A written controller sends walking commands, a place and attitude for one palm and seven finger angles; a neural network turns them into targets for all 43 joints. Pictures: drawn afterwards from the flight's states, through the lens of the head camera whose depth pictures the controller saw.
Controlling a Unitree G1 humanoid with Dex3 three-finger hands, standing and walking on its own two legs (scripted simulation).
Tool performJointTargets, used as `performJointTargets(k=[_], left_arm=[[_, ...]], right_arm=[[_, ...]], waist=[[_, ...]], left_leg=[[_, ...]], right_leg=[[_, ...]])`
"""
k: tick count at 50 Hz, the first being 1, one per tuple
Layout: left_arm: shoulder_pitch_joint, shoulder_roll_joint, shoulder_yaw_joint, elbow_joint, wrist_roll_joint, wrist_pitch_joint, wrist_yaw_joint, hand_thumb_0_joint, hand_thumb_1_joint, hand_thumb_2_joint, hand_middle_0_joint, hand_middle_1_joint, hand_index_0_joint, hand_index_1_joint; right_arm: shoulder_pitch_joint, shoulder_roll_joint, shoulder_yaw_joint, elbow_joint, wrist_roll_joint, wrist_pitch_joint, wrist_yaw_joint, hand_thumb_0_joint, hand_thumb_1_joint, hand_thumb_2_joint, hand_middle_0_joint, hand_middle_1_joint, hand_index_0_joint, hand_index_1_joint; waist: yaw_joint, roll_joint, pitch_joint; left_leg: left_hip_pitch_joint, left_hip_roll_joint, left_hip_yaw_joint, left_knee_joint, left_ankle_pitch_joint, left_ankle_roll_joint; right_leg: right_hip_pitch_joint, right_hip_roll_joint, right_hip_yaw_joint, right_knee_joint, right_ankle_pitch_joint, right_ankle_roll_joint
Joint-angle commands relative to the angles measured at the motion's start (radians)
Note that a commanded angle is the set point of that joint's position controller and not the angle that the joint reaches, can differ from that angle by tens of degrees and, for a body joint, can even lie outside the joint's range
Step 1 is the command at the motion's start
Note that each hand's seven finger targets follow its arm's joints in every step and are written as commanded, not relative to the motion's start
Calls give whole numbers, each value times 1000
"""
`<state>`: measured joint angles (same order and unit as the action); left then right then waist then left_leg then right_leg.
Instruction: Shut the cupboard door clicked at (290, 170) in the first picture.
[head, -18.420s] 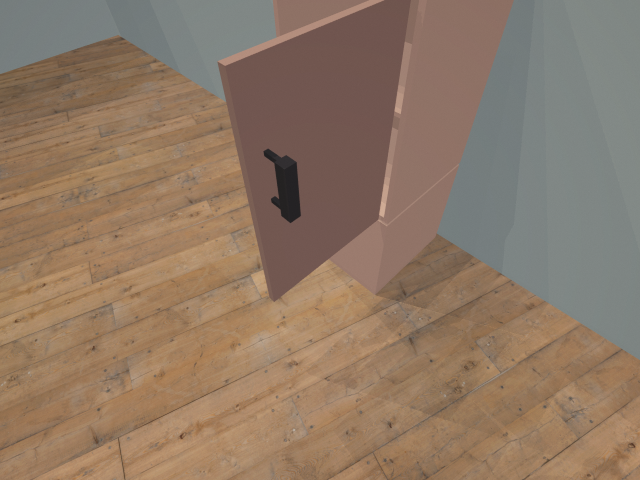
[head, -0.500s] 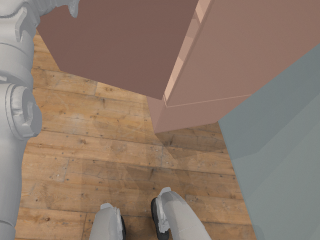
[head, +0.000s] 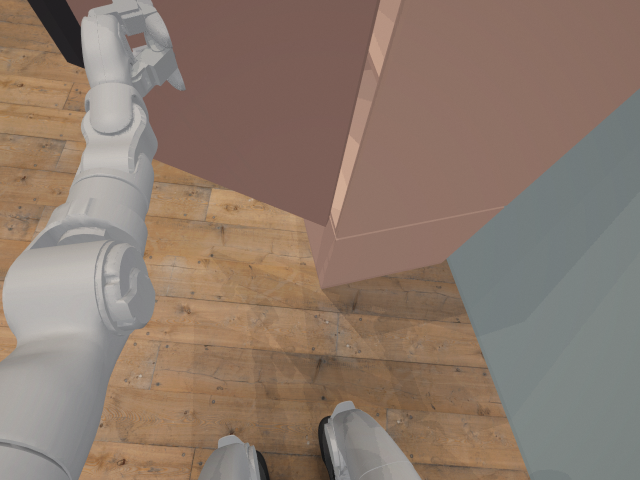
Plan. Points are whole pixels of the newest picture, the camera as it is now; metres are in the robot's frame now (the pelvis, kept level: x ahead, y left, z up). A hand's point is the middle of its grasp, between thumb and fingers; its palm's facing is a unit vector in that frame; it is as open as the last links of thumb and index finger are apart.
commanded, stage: pull the fist back off the door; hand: left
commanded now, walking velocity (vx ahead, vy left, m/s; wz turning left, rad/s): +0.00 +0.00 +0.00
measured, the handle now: (66, 3) +0.69 +0.17 +0.09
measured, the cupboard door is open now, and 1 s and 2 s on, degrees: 55 55 55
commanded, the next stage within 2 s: draw the hand back to the body in 0.40 s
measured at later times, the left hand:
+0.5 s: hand (185, 110) +0.51 +0.05 +0.10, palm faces +0.00 -1.00 -0.04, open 3.1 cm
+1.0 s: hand (73, 202) +0.39 +0.13 +0.15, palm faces +0.00 -1.00 -0.04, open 3.1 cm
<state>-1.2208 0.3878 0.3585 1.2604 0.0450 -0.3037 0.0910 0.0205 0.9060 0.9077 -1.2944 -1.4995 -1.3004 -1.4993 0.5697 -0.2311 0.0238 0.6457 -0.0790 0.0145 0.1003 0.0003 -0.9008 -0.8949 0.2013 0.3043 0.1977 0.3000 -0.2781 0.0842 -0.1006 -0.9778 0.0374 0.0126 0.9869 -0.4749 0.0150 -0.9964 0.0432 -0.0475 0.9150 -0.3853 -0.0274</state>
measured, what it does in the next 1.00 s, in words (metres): stands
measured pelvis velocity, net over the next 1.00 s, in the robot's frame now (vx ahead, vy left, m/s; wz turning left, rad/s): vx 0.00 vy -0.01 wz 0.03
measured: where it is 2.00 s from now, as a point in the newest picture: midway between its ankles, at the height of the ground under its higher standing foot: outside the picture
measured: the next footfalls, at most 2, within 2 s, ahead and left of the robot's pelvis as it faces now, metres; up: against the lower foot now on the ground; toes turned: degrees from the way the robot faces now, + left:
none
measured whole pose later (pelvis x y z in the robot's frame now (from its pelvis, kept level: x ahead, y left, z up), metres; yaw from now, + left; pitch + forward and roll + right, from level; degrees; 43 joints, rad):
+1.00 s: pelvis +0.00 -0.01 +0.04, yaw +2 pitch +8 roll +0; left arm -0.39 0.19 0.14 0.52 -0.17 -0.25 -0.08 0.02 0.90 0.90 -1.29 -1.49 -1.30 -1.49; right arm 0.34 -0.27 -0.02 0.62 0.05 0.01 -0.02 0.01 -0.90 -0.90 0.20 0.30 0.19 0.30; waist -0.06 0.06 -0.08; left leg -0.46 0.01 0.02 0.70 -0.38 0.01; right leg -0.49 0.02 -0.03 0.68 -0.33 -0.03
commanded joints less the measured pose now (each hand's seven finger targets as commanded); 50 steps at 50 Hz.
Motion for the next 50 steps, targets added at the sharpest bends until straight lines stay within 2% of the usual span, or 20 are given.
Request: performJointTargets(k=[1,6,9,10,11,13,16,17,24,25,26,29,32,33,36,39,42,43,45,50], left_arm=[[-387,105,-47,-198,-13,-103,4,0,900,900,-1300,-1500,-1300,-1500],[-318,38,-79,-211,-42,-132,0,0,900,900,-1300,-1500,-1300,-1500],[-341,-19,-129,-292,-50,-168,6,0,900,900,-1300,-1500,-1300,-1500],[-314,-5,-112,-299,-49,-179,10,0,900,900,-1300,-1500,-1300,-1500],[-307,-39,-141,-314,-51,-186,10,0,900,900,-1300,-1500,-1300,-1500],[-295,-38,-138,-332,-55,-197,17,0,900,900,-1300,-1500,-1300,-1500],[-286,-97,-190,-335,-53,-196,25,0,900,900,-1300,-1500,-1300,-1500],[-329,-106,-202,-335,-57,-192,32,0,900,900,-1300,-1500,-1300,-1500],[-389,3,-124,-257,-38,-194,65,0,900,900,-1300,-1500,-1300,-1500],[-385,-19,-145,-234,-34,-192,60,0,900,900,-1300,-1500,-1300,-1500],[-369,-22,-142,-232,-34,-192,55,0,900,900,-1300,-1500,-1300,-1500],[-139,54,-49,-269,-56,-177,22,0,900,900,-1300,-1500,-1300,-1500],[25,42,-61,-400,-84,-144,-29,0,900,900,-1300,-1500,-1300,-1500],[61,50,-52,-444,-101,-130,-42,0,900,900,-1300,-1500,-1300,-1500],[152,31,-73,-627,-151,-109,-79,0,900,900,-1300,-1500,-1300,-1500],[198,-33,-154,-803,-176,-101,-107,0,900,900,-1300,-1500,-1300,-1500],[311,-46,-177,-853,-194,-69,-132,0,900,900,-1300,-1500,-1300,-1500],[336,-71,-204,-868,-199,-52,-143,0,900,900,-1300,-1500,-1300,-1500],[385,-62,-206,-915,-205,-28,-154,0,900,900,-1300,-1500,-1300,-1500],[571,-22,-171,-1053,-246,39,-186,0,900,900,-1190,-1380,-1190,-1380]], right_arm=[[188,-190,-82,-16,5,-2,-12,0,-900,-900,200,300,200,300],[142,-186,-91,-18,16,4,-18,0,-900,-900,200,300,200,300],[109,-178,-96,-25,21,2,-23,0,-900,-900,200,300,200,300],[101,-180,-100,-20,21,2,-23,0,-900,-900,200,300,200,300],[86,-177,-100,-24,21,3,-23,0,-900,-900,200,300,200,300],[66,-178,-103,-27,25,5,-27,0,-900,-900,200,300,200,300],[33,-174,-103,-25,31,8,-33,0,-900,-900,200,300,200,300],[23,-174,-103,-21,31,8,-35,0,-900,-900,200,300,200,300],[-4,-181,-87,-13,29,-3,-58,0,-900,-900,200,300,200,300],[-7,-176,-83,-12,27,-4,-57,0,-900,-900,200,300,200,300],[-5,-175,-84,-15,26,-6,-55,0,-900,-900,200,300,200,300],[-2,-180,-85,-69,35,4,-53,0,-900,-900,200,300,200,300],[-26,-167,-87,-123,59,21,-55,0,-900,-900,200,300,200,300],[-35,-166,-87,-135,68,26,-60,0,-900,-900,200,300,200,300],[-72,-158,-88,-154,92,22,-75,0,-900,-900,200,300,200,300],[-118,-147,-87,-157,107,0,-90,0,-900,-900,200,300,200,300],[-157,-144,-84,-140,116,-23,-105,0,-900,-900,200,300,200,300],[-178,-141,-80,-141,120,-30,-107,0,-900,-900,200,300,200,300],[-211,-140,-75,-142,127,-41,-116,0,-900,-900,200,300,200,300],[-311,-136,-59,-182,138,-65,-133,0,-900,-900,200,300,200,300]], waist=[[8,-2,-515],[29,-27,-454],[30,22,-476],[45,29,-502],[45,22,-508],[52,-13,-510],[48,-9,-492],[28,-38,-480],[28,-52,-492],[23,-42,-493],[32,-41,-504],[125,-57,-607],[166,-113,-574],[170,-161,-539],[189,-156,-491],[183,-82,-428],[188,-96,-342],[190,-64,-307],[202,-30,-279],[251,-97,-235]], left_leg=[[307,-38,-27,-83,437,16],[326,-46,-20,-101,409,14],[393,-46,-20,-96,444,11],[421,-42,-28,-90,468,6],[431,-42,-29,-90,472,4],[426,-42,-29,-93,461,5],[452,-36,-39,-94,449,0],[436,-39,-37,-95,416,5],[367,-50,-43,-91,350,11],[364,-50,-46,-91,357,8],[365,-50,-44,-86,371,7],[388,-55,-21,-114,457,5],[364,-57,14,-166,444,13],[344,-57,23,-186,414,17],[396,-56,34,-238,405,22],[497,-52,34,-275,392,23],[537,-44,26,-318,347,22],[551,-47,27,-333,323,21],[589,-46,16,-357,315,20],[622,-48,11,-409,320,21]], right_leg=[[417,3,29,-99,489,16],[410,-2,30,-111,458,14],[386,-5,29,-99,473,13],[378,-8,26,-89,474,11],[374,-8,24,-86,471,12],[393,-9,26,-84,467,13],[349,-11,17,-79,430,14],[351,-11,21,-88,417,19],[366,-19,36,-72,380,18],[360,-21,33,-66,382,19],[364,-21,33,-63,392,18],[516,-16,39,-61,495,9],[651,-12,49,-111,566,13],[692,-11,52,-134,575,16],[753,-9,55,-183,590,17],[725,-8,47,-225,538,16],[698,-11,36,-267,459,19],[684,-13,35,-283,425,18],[679,-17,27,-298,385,11],[754,-30,25,-331,382,12]])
